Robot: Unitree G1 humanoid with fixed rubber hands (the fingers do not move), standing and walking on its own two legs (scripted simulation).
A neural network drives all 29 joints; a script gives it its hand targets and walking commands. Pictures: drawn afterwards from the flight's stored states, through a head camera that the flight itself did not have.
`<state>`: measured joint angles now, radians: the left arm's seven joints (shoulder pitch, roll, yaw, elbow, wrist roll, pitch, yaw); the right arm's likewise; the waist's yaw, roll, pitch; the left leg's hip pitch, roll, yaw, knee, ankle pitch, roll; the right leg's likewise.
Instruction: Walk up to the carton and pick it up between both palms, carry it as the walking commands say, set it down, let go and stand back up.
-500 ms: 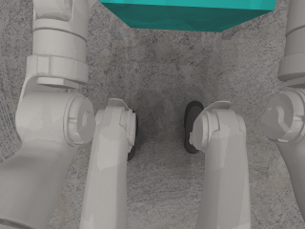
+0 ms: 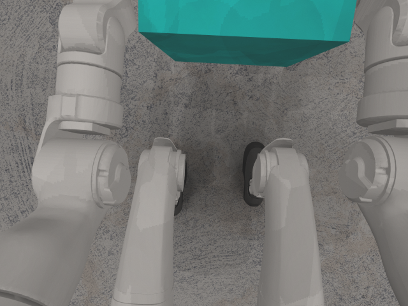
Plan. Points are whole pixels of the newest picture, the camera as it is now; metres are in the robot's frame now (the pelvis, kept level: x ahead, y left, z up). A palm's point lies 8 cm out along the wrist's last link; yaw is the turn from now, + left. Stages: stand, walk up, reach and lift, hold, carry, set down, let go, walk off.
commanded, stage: reach and lift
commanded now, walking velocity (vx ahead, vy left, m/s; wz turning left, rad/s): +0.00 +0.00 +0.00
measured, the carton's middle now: out of the picture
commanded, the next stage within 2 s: none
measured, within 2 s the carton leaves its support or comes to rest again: neither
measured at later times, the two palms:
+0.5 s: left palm out of the picture +0.54 +0.14 -0.01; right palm out of the picture +0.55 -0.18 +0.00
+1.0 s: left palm out of the picture +0.50 +0.15 +0.06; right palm out of the picture +0.51 -0.18 +0.07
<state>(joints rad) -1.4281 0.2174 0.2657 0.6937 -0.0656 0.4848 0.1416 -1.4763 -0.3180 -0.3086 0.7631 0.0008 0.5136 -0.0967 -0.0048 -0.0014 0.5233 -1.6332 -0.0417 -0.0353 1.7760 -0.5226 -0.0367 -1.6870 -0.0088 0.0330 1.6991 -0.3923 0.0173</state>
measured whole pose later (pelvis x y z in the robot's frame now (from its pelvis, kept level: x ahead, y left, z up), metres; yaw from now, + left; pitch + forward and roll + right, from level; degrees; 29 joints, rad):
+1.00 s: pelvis +0.00 +0.00 +0.12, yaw +0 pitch +11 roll +0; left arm -1.15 0.14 0.27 0.61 -0.02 0.48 0.12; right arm -1.21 -0.21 -0.31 0.66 -0.03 0.52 -0.09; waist 0.00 0.00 0.52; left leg -1.13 -0.04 -0.04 1.34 -0.41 -0.03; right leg -1.18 -0.01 0.03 1.27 -0.29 0.02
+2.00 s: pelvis +0.11 +0.01 +0.24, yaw +0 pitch +10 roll -1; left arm -0.54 -0.10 0.38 0.63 0.20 0.48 0.01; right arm -0.56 0.06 -0.46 0.61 -0.25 0.52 -0.02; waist 0.00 0.01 -0.11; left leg -0.59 -0.03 -0.06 0.71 -0.31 -0.01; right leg -0.63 -0.01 0.03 0.65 -0.21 0.02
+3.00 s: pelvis +0.12 +0.01 +0.26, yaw +0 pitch -3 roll -1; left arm -0.35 -0.17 0.31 0.32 0.20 0.70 0.00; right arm -0.36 0.10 -0.36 0.30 -0.25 0.73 0.02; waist 0.00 0.01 -0.01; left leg -0.18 -0.02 -0.06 0.49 -0.25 0.00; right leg -0.22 -0.01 0.03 0.43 -0.15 0.02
